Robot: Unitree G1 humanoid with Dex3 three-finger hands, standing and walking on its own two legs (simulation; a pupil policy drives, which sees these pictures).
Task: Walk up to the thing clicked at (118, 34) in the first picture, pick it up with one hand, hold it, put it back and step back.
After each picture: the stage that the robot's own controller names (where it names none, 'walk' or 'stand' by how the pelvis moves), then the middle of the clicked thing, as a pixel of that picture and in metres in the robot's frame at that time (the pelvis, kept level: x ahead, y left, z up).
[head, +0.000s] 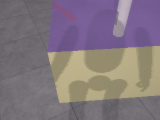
stand; (121, 16) +0.86 -0.20 -0.02
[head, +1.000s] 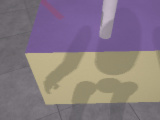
rise first; (107, 17) +0.78 -0.08 +0.01
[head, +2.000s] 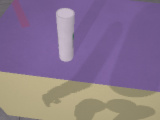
rise first; (65, 37) +0.56 +0.15 +0.01
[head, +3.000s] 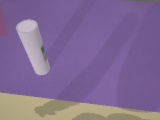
rise first; (35, 51) +0.48 +0.22 +0.02
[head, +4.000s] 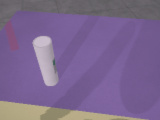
stand; (47, 63) +0.48 +0.19 -0.01
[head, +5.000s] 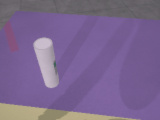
stand; (48, 65) +0.47 +0.18 -0.02
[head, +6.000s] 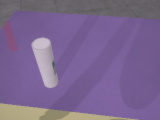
stand; (46, 65) +0.47 +0.19 -0.02
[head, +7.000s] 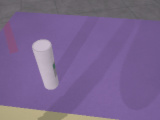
stand; (47, 67) +0.46 +0.18 -0.02
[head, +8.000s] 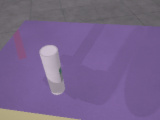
rise first; (53, 72) +0.45 +0.18 -0.01
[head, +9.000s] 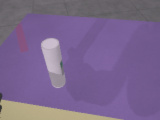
go down; (55, 65) +0.48 +0.17 -0.01
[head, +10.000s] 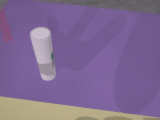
go down; (45, 57) +0.48 +0.17 +0.00
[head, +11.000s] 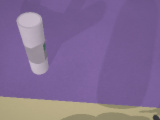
go down; (35, 48) +0.47 +0.16 +0.04
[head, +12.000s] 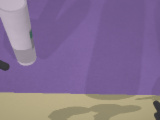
close in; (20, 36) +0.48 +0.17 +0.06
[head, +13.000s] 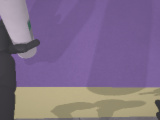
close; (19, 27) +0.50 +0.16 +0.09
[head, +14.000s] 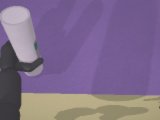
lift; (26, 47) +0.45 +0.16 +0.07
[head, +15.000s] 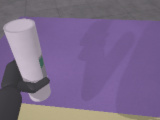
lift; (31, 65) +0.32 +0.17 +0.18
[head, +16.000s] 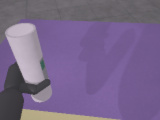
hold; (33, 67) +0.33 +0.17 +0.16
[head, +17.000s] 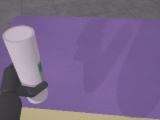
hold; (30, 70) +0.32 +0.17 +0.15
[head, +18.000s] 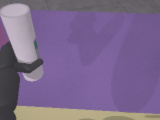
crouch; (26, 48) +0.40 +0.18 +0.16
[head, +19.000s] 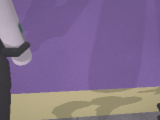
lower; (11, 32) +0.50 +0.17 +0.07
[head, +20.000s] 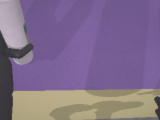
lower; (15, 32) +0.49 +0.17 +0.08
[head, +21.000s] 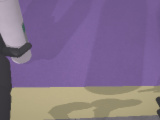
lower; (13, 31) +0.49 +0.17 +0.08
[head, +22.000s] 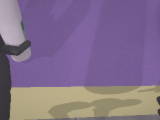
lower; (12, 29) +0.50 +0.17 +0.08
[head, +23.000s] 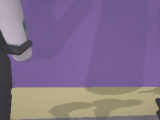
rest; (13, 28) +0.50 +0.17 +0.08
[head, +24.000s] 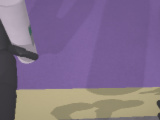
withdraw; (20, 33) +0.49 +0.15 +0.08
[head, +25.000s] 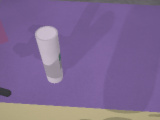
sink last; (51, 58) +0.46 +0.13 +0.03
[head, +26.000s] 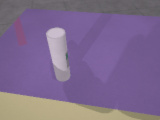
stand; (59, 57) +0.49 +0.15 +0.03
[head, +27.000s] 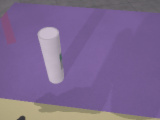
stand; (53, 58) +0.46 +0.14 +0.04
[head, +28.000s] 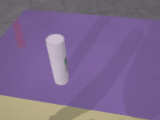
stand; (58, 62) +0.49 +0.14 +0.00
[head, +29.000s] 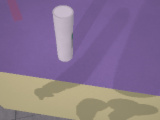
walk; (64, 37) +0.53 +0.09 +0.01
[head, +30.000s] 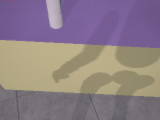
walk; (53, 4) +0.74 +0.19 +0.01
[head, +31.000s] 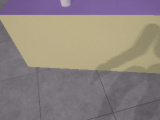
walk; out of the picture +1.08 +0.21 +0.00
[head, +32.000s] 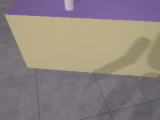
stand; out of the picture +1.16 +0.17 -0.01
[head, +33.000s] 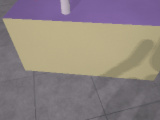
stand; out of the picture +1.16 +0.17 -0.02
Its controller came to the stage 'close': yes
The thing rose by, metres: 0.20
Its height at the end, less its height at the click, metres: +0.00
